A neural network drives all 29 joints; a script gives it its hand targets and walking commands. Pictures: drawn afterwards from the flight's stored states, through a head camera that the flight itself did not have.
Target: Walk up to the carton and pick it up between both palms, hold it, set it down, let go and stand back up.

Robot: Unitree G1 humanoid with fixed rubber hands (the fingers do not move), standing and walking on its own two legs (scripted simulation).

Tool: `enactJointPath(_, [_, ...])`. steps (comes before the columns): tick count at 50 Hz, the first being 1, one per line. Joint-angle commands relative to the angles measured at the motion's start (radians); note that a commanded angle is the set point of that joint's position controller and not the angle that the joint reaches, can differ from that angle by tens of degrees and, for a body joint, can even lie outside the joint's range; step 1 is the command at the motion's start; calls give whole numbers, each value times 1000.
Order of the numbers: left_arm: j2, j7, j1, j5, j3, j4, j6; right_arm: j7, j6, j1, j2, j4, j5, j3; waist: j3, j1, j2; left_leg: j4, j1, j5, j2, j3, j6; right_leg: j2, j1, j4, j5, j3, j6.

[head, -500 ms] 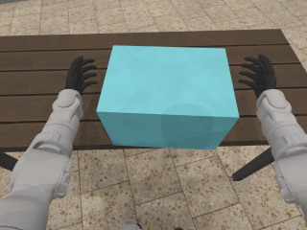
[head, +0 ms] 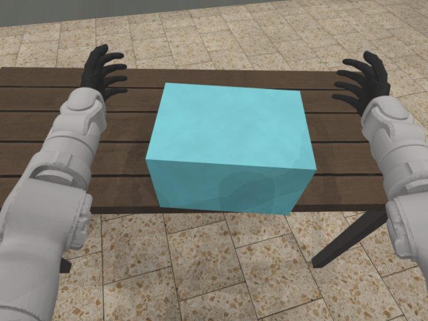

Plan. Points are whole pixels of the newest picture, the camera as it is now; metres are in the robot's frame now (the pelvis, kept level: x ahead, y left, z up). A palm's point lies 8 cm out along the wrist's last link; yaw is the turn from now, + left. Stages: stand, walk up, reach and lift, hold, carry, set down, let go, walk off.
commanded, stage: set down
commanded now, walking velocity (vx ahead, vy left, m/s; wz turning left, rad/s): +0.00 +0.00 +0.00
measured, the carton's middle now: (228, 150) +0.46 +0.01 +0.03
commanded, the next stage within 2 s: none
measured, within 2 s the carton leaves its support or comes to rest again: neither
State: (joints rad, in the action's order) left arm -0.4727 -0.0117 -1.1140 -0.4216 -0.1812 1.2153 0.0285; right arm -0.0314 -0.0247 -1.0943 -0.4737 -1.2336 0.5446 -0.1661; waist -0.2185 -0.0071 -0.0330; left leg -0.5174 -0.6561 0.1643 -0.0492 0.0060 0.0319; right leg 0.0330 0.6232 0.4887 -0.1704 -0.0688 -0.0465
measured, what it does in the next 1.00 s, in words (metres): stands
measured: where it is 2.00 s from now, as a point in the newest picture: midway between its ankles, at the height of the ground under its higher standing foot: outside the picture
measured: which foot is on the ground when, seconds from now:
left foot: down 0.00-1.00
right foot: down 0.00-1.00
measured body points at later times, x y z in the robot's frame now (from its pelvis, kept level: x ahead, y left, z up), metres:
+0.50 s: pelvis +0.03 +0.01 +0.02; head +0.04 +0.01 +0.47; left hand +0.39 +0.26 +0.11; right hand +0.39 -0.23 +0.10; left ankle +0.04 +0.14 -0.73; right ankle +0.03 -0.09 -0.73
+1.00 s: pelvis +0.04 +0.01 +0.02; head +0.04 +0.02 +0.47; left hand +0.32 +0.26 +0.07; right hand +0.31 -0.23 +0.07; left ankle +0.04 +0.14 -0.73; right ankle +0.03 -0.09 -0.73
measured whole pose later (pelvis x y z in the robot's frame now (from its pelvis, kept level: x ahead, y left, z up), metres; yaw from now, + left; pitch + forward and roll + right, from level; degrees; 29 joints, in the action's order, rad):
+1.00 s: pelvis +0.04 +0.01 +0.02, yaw -1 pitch -1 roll +0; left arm -0.29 0.01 0.03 -0.22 0.10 0.15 0.14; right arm -0.02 -0.03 0.07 -0.33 -0.21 0.36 0.04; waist -0.01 -0.02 -0.01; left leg -0.33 -0.12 0.19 -0.03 -0.03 0.02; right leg 0.03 0.10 0.30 -0.19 -0.01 -0.03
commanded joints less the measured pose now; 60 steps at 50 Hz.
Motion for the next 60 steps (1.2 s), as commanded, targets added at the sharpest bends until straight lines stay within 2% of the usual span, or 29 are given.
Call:
enactJointPath(1, [-144,2,-444,54,86,-348,65,11,-15,-365,-251,181,8,78,-630,19,171,20,468,-374,36,-24,31,12,-344,-72,368,31,51])
enactJointPath(2, [-158,9,-377,77,136,-354,108,12,-35,-338,-240,206,11,47,-588,-3,107,41,506,-386,43,-25,18,14,-386,-89,376,32,60])
enactJointPath(3, [-155,14,-336,98,147,-382,137,17,-49,-307,-245,212,-3,73,-537,8,117,60,497,-365,43,-24,17,20,-408,-101,358,33,64])
enactJointPath(6, [-130,30,-197,117,189,-398,188,23,-77,-231,-185,311,-28,67,-406,-24,12,134,460,-260,49,-24,-23,9,-479,-142,262,51,75])
enactJointPath(11, [-106,30,15,178,265,-568,185,35,-67,-16,-146,473,-85,131,-310,-23,58,163,497,-264,62,-47,-20,3,-522,-156,263,63,70])
enactJointPath(13, [-95,42,111,198,301,-608,179,41,-56,82,-130,510,-108,146,-251,-7,19,165,505,-281,63,-37,-21,11,-558,-168,281,60,74])
enactJointPath(14, [-92,48,178,206,323,-668,170,45,-36,131,-127,585,-106,144,-271,-18,-11,162,528,-303,65,-36,-22,11,-587,-172,322,65,73])
enactJointPath(17, [-105,38,163,178,342,-795,142,63,-6,122,-126,731,-137,205,-322,-3,16,157,523,-262,73,-40,-23,2,-573,-163,298,68,75])
enactJointPath(18, [-110,27,218,165,348,-898,133,61,3,177,-117,819,-128,205,-338,-13,18,146,550,-305,70,-42,-14,8,-579,-158,323,61,70])
enactJointPath(19, [-104,22,201,159,339,-917,138,59,-3,174,-120,824,-142,226,-341,-3,33,143,550,-304,73,-40,-12,6,-562,-155,308,61,68])
enactJointPath(21, [-99,33,316,161,354,-947,162,58,-17,286,-117,868,-145,236,-268,9,-4,139,579,-330,74,-36,-12,5,-573,-169,345,68,72])
enactJointPath(24, [-130,40,359,156,379,-1023,177,71,-35,338,-103,959,-135,222,-256,-9,2,157,545,-296,75,-43,-20,-8,-615,-167,346,86,70])
enactJointPath(25, [-102,35,399,163,373,-1036,182,65,-44,403,-87,935,-131,233,-208,-10,27,161,562,-294,68,-35,-17,-6,-589,-162,315,83,66])
enactJointPath(26, [-90,39,455,163,365,-1011,186,63,-50,442,-74,933,-129,219,-142,-12,10,167,562,-260,68,-35,-22,-10,-568,-183,267,91,60])
enactJointPath(27, [-52,46,482,156,344,-981,193,59,-55,470,-57,917,-136,228,-115,2,29,177,575,-247,67,-33,-18,-12,-545,-196,231,82,53])
enactJointPath(28, [-56,44,522,153,343,-1018,189,55,-48,504,-70,959,-142,235,-116,-7,63,173,603,-260,67,-32,-10,-8,-513,-201,203,77,46])
enactJointPath(33, [-22,40,650,167,340,-1104,185,36,-40,677,-76,982,-159,273,-65,20,40,159,648,-343,60,-21,9,6,-512,-220,256,72,33])
enactJointPath(34, [-23,42,656,168,346,-1123,186,35,-38,669,-77,1007,-161,275,-82,24,60,162,660,-354,57,-14,10,4,-516,-221,256,75,31])
enactJointPath(39, [-7,39,777,190,353,-1177,152,26,-19,788,-47,1112,-168,266,-31,-17,37,177,627,-309,68,-23,2,-2,-527,-230,227,89,33])
enactJointPath(43, [1,31,842,194,356,-1234,114,15,-6,878,-29,1159,-178,266,-15,-15,39,183,630,-284,66,-26,0,-8,-527,-235,213,99,33])
enactJointPath(45, [32,32,890,199,349,-1178,103,12,-2,911,-21,1143,-196,271,22,-12,57,183,634,-285,64,-18,2,-14,-514,-236,197,101,26])
enactJointPath(48, [18,19,963,201,336,-1278,68,12,37,969,-32,1233,-187,275,-31,-22,62,171,673,-351,58,-17,10,-4,-522,-232,253,102,24])
enactJointPath(49, [65,22,1057,210,330,-1245,68,7,39,1063,-17,1187,-188,269,13,-11,53,161,698,-397,56,-10,19,-7,-524,-229,291,98,17])
enactJointPath(52, [45,30,1033,190,329,-1253,33,8,51,1050,-1,1249,-195,265,43,-27,31,177,632,-332,61,-14,0,-10,-515,-241,248,109,24])
enactJointPath(54, [57,27,1046,202,319,-1207,10,5,52,1087,12,1199,-228,276,125,-19,60,201,620,-265,65,-16,5,-21,-482,-257,161,110,21])
enactJointPath(56, [67,21,1087,190,301,-1195,-8,1,59,1124,32,1222,-230,263,140,-28,20,208,622,-234,56,-8,-1,-18,-458,-263,113,107,12])
enactJointPath(58, [63,15,1120,176,276,-1216,-34,-2,77,1145,28,1228,-224,261,103,-30,34,194,646,-251,48,-10,-5,-18,-473,-249,135,112,14])
enactJointPath(59, [73,10,1143,200,284,-1206,-46,-4,86,1173,34,1204,-228,273,126,-49,52,201,643,-241,50,-10,2,-11,-479,-251,100,106,7])
enactJointPath(60, [85,6,1157,196,272,-1207,-53,-10,91,1192,26,1201,-235,273,119,-39,53,207,649,-250,46,-3,7,-14,-484,-254,94,104,1])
